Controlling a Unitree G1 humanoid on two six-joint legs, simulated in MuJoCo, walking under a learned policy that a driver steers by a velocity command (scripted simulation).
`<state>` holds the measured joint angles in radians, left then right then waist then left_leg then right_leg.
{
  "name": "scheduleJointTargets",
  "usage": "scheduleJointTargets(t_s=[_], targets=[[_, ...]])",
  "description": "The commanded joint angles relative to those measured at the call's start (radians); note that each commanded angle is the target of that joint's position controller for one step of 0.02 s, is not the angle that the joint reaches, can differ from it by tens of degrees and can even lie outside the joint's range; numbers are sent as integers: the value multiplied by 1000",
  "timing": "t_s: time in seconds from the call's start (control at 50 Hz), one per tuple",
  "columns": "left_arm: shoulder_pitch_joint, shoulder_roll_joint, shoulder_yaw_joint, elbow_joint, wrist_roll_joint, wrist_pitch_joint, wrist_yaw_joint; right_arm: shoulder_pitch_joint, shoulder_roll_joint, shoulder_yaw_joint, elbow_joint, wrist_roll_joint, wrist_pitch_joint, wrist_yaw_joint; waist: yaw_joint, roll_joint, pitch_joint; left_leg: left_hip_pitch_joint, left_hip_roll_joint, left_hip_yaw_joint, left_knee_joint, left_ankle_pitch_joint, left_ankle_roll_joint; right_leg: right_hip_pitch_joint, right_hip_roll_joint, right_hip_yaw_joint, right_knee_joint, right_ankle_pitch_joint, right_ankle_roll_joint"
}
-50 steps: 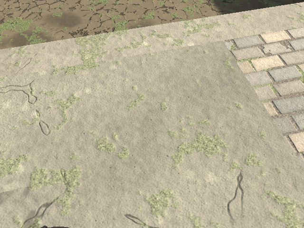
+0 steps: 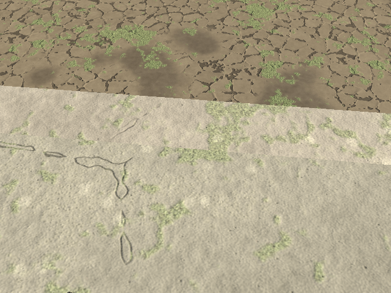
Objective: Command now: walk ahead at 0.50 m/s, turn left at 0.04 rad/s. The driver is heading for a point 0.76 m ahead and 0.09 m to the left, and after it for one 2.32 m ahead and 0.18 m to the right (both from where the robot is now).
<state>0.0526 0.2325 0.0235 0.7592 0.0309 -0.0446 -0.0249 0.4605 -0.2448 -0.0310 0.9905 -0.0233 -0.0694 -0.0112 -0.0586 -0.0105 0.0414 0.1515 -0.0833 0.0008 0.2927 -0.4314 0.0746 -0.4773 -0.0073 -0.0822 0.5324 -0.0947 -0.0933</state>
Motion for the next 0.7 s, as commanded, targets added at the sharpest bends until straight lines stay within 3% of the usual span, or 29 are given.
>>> scheduleJointTargets(t_s=[0.02,0.04,0.06,0.08,0.1,0.12,0.14,0.18,0.22,0.28,0.34,0.42,0.48,0.52,0.54,0.56,0.58,0.6,0.62,0.64,0.68,0.7], targets=[[475,260,83,75,33,-23,37,13,-97,-11,-79,30,-16,1,212,-105,-291,-441,116,36,750,647,23,704,-256,369,-78,-156,-145],[462,283,90,87,10,-13,24,73,-91,-18,-68,33,-18,5,162,-252,-369,-665,-51,-21,1017,-73,10,799,-417,789,-222,-98,-242],[345,233,80,71,-19,-8,16,6,-136,-29,-72,7,-14,3,124,-101,-222,-744,28,-110,1069,-14,25,670,-376,687,-240,-152,-222],[260,162,63,59,-23,-11,12,-60,-123,-25,-87,4,-17,9,103,-27,-103,-753,75,-94,1027,62,25,526,-344,545,-269,-149,-202],[222,116,49,64,-17,-16,11,-89,-100,-22,-92,6,-16,14,77,-3,-34,-730,116,-76,954,104,25,419,-293,443,-312,-109,-166],[217,93,40,80,-18,-23,14,-97,-90,-20,-98,-6,-5,18,53,-29,-6,-693,141,-73,895,124,15,352,-252,372,-335,-48,-137],[218,81,35,93,-15,-30,15,-76,-72,-15,-85,-14,9,25,36,-44,-7,-648,148,-61,871,138,3,311,-226,317,-355,-5,-123],[264,98,39,122,-19,-47,13,-85,-55,-12,-86,-17,24,35,28,-47,-13,-649,156,-36,833,165,-14,298,-211,264,-378,88,-131],[293,118,44,144,-23,-54,12,-163,-52,-9,-111,-16,30,40,33,-42,14,-718,180,-13,759,230,-35,307,-200,221,-414,92,-136],[329,113,41,168,-25,-53,11,-296,-46,-3,-151,-10,29,44,59,-43,44,-777,192,18,583,342,-59,344,-167,150,-435,130,-117],[364,117,41,189,-21,-57,14,-395,-26,9,-176,1,26,49,90,-52,48,-739,171,45,422,437,-49,376,-162,77,-439,181,-91],[411,115,38,221,-11,-55,30,-474,-39,7,-206,0,24,50,109,-51,68,-747,143,52,326,424,-8,504,-216,29,-414,251,-77],[392,133,41,230,-5,-46,44,-453,-52,-4,-207,-9,20,50,84,-59,52,-691,97,87,278,306,43,594,-242,-19,-297,508,-55],[374,156,46,229,-3,-32,48,-308,-75,-22,-165,-14,14,44,20,-71,-40,-510,20,132,238,228,90,603,-234,-65,-42,784,-36],[368,159,44,218,-5,-25,49,-145,-110,-42,-115,-24,7,39,-46,-43,-128,-295,15,98,189,253,127,503,-211,-97,177,714,-11],[368,117,29,166,-24,-30,44,9,-210,-75,-94,-40,7,25,-93,86,-258,2,239,-220,165,162,222,219,-155,-126,522,383,29],[375,92,31,123,-36,-41,31,-19,-262,-92,-107,-9,21,20,-41,287,-344,177,463,-726,22,343,362,-108,76,-51,862,-423,78],[286,152,42,109,-20,-42,35,-67,-244,-89,-106,19,27,21,-35,107,-262,127,427,-590,44,578,337,-200,5,100,893,-381,66],[242,124,34,93,-29,-53,35,-128,-201,-80,-114,21,24,15,-11,58,-162,1,403,-441,61,812,317,-194,-35,109,851,-312,69],[242,114,34,98,-28,-53,39,-168,-153,-68,-117,20,22,14,28,-6,-89,-124,351,-342,50,949,269,-146,-64,109,768,-286,76],[256,104,35,93,4,-15,40,-214,-115,-55,-121,28,19,9,82,7,-63,-258,270,-242,27,1000,214,-53,-80,111,666,-276,102],[264,97,35,88,8,4,39,-211,-121,-54,-123,28,15,11,93,14,-73,-278,255,-227,26,1041,211,-32,-72,106,633,-275,115]])
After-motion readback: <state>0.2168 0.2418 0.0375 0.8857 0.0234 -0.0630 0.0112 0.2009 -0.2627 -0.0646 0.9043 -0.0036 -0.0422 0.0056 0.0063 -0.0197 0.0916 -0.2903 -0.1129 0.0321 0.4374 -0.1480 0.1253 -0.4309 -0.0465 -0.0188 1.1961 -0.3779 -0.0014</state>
